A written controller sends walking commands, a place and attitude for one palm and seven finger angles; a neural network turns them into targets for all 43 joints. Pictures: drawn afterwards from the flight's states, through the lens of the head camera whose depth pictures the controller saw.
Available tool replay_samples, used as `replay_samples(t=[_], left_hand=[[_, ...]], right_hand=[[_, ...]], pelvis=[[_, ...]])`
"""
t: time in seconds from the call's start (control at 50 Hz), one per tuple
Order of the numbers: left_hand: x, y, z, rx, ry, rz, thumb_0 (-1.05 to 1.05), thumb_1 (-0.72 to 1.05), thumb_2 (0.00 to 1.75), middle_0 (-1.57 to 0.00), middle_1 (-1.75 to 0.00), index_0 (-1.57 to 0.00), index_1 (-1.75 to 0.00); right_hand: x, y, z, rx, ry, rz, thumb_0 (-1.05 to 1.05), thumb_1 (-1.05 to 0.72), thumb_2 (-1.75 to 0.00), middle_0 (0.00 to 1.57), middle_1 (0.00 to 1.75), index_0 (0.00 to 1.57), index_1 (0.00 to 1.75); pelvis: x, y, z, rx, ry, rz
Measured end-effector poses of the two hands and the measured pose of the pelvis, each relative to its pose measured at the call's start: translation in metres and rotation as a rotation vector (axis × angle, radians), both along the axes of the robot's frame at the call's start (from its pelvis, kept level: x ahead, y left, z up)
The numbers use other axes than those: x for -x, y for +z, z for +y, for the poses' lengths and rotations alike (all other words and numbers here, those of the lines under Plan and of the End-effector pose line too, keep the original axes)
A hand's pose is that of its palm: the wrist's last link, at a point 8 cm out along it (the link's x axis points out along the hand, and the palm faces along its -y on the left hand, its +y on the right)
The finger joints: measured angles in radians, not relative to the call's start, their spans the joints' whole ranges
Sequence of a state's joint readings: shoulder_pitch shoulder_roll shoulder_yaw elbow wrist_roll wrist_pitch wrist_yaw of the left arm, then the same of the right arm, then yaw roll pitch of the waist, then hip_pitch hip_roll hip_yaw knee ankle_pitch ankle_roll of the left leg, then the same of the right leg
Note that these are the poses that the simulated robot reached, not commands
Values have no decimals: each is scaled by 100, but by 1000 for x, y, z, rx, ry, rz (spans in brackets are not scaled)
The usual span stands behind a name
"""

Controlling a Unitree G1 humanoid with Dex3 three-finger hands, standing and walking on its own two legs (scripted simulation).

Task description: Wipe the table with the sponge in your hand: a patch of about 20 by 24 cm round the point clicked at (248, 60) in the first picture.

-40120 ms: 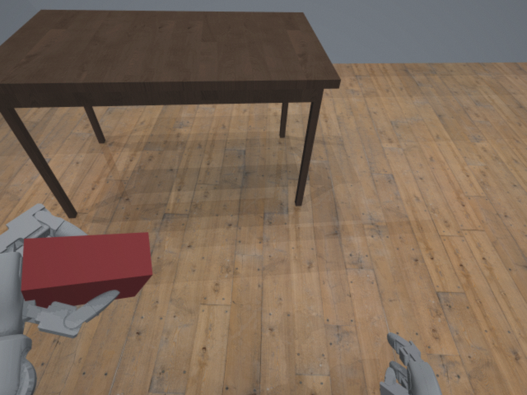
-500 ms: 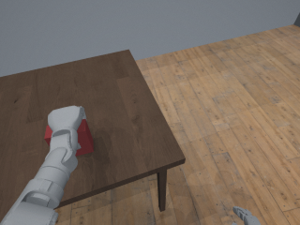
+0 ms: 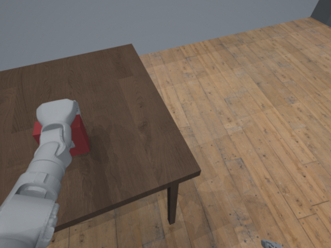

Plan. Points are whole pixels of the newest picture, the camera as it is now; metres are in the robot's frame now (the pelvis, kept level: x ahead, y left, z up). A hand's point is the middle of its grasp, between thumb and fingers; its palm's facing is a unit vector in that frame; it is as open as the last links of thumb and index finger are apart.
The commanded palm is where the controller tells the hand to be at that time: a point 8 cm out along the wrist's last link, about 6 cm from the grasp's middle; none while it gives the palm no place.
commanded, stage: wipe forward along the middle lane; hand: left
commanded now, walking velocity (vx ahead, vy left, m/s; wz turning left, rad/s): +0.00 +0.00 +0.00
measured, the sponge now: (66, 142) +0.39 +0.31 +0.00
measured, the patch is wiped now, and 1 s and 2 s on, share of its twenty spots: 1.00 1.00 1.00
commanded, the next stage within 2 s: slide back across to the first lane in 0.04 s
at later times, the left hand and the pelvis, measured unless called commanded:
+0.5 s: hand (56, 122) +0.42 +0.32 +0.05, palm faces -0.07 -0.03 -1.00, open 9.3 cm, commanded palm +0.38 +0.33 +0.09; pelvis +0.01 +0.02 +0.00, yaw -1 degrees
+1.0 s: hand (33, 131) +0.38 +0.37 +0.05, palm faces -0.07 -0.03 -1.00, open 9.4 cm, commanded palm +0.35 +0.36 +0.08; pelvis +0.03 +0.03 +0.01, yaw +0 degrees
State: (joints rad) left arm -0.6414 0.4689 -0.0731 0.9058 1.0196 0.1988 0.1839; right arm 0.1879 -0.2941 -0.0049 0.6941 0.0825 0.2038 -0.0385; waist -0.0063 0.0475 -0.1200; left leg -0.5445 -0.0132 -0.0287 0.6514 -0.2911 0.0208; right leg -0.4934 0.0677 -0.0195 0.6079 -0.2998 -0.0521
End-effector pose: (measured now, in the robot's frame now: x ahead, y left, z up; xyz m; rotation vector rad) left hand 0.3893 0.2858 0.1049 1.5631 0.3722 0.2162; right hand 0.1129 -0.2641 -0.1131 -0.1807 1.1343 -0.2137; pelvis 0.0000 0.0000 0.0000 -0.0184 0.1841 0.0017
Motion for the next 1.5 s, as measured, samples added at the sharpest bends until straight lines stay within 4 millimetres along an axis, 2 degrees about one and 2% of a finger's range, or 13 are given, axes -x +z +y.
replay_samples(t=[0.26,0.42,0.54,0.74,0.94,1.22,1.5], left_hand=[[-17,1,12,2,-1,-1,0,-52,110,-84,-141,-87,-141],[-15,2,23,19,2,-19,0,-50,109,-82,-143,-85,-143],[-8,2,36,26,16,-30,-1,-49,109,-81,-143,-83,-145],[5,3,67,23,49,-15,-1,-48,108,-80,-144,-81,-146],[17,2,81,27,30,-22,-1,-47,108,-79,-144,-80,-147],[41,0,75,15,37,-64,-1,-45,108,-77,-147,-78,-150],[69,0,60,16,41,-81,-1,-44,108,-75,-148,-77,-151]], right_hand=[[31,-7,10,-8,-46,71,1,-91,-90,20,29,20,30],[34,-3,16,-15,-67,72,1,-90,-90,20,29,20,30],[19,2,20,-18,-56,45,1,-90,-90,20,29,20,30],[-24,14,28,-13,1,-27,1,-90,-90,20,29,20,30],[-57,20,40,-16,49,-73,1,-90,-90,20,29,20,30],[-65,16,58,-63,73,-91,1,-90,-90,20,29,20,30],[-78,22,65,-79,112,-161,1,-91,-90,20,29,20,30]], pelvis=[[2,-2,9,8,-12,32],[-4,1,15,11,-20,14],[-11,4,20,12,-21,-3],[-22,6,27,16,-11,-17],[-29,7,32,20,-2,-22],[-29,7,39,22,2,-31],[-23,7,38,18,7,-63]])
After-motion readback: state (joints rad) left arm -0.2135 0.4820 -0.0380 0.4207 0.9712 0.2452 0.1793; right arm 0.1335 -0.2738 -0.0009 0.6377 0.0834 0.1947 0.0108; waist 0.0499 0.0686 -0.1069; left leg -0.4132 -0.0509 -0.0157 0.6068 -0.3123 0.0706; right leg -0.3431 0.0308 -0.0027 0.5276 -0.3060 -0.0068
